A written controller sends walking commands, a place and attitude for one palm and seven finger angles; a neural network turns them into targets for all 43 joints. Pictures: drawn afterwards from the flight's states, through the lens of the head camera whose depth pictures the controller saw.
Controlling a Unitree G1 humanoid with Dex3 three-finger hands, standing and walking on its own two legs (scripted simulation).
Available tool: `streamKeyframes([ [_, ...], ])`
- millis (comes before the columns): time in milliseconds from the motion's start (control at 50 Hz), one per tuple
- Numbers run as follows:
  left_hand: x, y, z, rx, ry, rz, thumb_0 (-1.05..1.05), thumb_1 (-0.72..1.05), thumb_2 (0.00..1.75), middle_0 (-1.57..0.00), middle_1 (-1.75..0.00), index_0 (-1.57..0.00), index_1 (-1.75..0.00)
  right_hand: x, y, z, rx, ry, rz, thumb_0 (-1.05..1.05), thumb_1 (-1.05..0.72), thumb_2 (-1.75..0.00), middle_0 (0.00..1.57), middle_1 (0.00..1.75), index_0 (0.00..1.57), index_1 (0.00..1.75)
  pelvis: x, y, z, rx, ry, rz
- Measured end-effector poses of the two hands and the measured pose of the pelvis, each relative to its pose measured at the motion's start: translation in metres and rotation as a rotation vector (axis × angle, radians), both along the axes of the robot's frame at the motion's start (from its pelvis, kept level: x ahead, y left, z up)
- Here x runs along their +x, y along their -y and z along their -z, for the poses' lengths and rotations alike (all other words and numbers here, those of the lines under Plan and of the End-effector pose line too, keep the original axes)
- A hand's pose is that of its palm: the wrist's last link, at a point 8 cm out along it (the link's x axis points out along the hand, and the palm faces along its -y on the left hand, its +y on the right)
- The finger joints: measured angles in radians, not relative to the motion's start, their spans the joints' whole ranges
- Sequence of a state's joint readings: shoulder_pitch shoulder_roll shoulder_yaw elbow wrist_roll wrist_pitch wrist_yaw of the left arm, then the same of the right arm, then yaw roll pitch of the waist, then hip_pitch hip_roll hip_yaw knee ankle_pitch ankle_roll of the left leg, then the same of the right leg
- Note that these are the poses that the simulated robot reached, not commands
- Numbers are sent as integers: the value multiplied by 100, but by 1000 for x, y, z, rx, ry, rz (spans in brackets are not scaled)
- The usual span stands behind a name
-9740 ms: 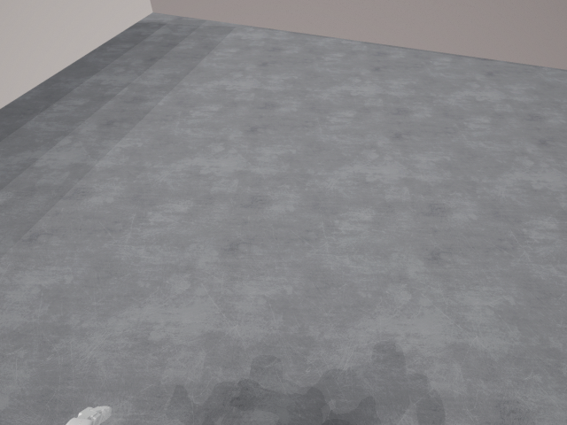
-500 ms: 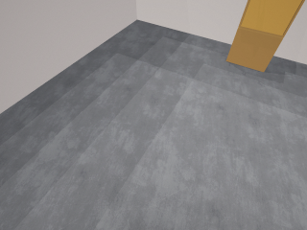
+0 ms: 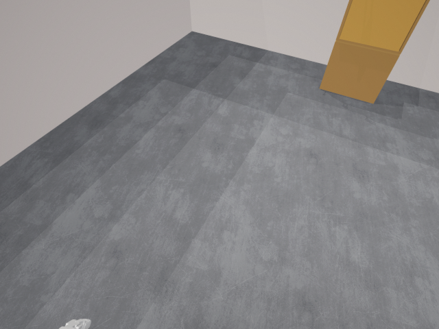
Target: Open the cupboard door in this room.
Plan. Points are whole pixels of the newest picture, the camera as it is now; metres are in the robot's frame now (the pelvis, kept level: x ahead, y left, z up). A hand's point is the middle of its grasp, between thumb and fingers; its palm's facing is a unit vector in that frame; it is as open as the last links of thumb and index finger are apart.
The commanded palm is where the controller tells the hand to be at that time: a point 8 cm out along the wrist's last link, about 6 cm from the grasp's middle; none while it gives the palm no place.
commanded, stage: stand and wait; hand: left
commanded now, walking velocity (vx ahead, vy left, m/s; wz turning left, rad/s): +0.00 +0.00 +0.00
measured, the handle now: out of the picture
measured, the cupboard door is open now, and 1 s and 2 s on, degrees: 0 0 0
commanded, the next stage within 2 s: turn or walk to find it in 0.38 s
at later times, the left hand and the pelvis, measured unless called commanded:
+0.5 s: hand out of the picture +0.08 +0.25 -0.16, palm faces -0.01 -0.94 -0.35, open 7.4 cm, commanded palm none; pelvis +0.01 -0.01 +0.00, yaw +0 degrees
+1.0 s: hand out of the picture +0.01 +0.21 -0.18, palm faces +0.20 -0.95 -0.23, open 7.4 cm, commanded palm none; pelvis +0.00 +0.01 +0.00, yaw +12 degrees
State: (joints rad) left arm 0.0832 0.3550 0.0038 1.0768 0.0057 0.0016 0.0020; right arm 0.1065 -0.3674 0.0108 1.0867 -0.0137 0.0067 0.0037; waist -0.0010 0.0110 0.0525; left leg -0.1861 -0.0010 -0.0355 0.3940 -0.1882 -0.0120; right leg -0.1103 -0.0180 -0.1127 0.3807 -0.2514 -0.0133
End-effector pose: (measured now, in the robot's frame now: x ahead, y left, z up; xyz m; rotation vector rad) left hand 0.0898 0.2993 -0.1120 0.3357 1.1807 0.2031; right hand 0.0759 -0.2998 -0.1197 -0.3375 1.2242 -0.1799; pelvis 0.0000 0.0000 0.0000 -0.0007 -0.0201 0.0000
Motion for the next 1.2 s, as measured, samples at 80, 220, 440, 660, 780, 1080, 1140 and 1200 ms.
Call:
streamKeyframes([
  [80,0,12,5,-27,-13,6,0,91,90,-20,-30,-20,-30,-2,-15,8,42,-17,0,0,-91,-90,20,30,20,30,3,1,0,2,2,0],
  [220,-8,23,10,-50,-51,0,1,90,90,-20,-30,-21,-30,-4,-27,14,81,-32,14,0,-91,-90,21,30,21,30,9,2,0,4,7,5],
  [440,-13,12,6,-19,-64,-20,1,90,90,-20,-30,-21,-30,2,-4,5,24,-20,24,0,-91,-90,21,30,21,30,13,5,-2,3,11,8],
  [660,-26,19,20,-44,-35,-86,0,91,90,-20,-30,-20,-30,1,-18,17,31,-53,-18,0,-91,-90,20,30,20,30,5,2,9,-11,7,-66],
  [780,-52,23,49,-123,-45,-153,0,90,90,-20,-30,-21,-30,-5,-56,30,67,-99,-64,0,-91,-90,20,30,20,30,2,-13,23,-13,12,-154],
  [1080,-111,57,30,-135,-120,-285,1,91,90,-20,-30,-20,-30,-9,-79,31,161,-115,-106,1,-91,-90,21,30,21,30,-2,4,5,6,-19,-225],
  [1140,-121,74,32,-119,-117,-300,0,91,90,-20,-30,-20,-30,-2,-65,41,176,-100,-103,0,-91,-90,21,30,21,30,0,18,12,28,-10,-229],
  [1200,-132,91,28,-127,-123,-329,0,91,90,-20,-30,-20,-30,5,-53,42,178,-105,-114,0,-91,-90,21,30,20,30,2,26,10,23,-1,-252],
])
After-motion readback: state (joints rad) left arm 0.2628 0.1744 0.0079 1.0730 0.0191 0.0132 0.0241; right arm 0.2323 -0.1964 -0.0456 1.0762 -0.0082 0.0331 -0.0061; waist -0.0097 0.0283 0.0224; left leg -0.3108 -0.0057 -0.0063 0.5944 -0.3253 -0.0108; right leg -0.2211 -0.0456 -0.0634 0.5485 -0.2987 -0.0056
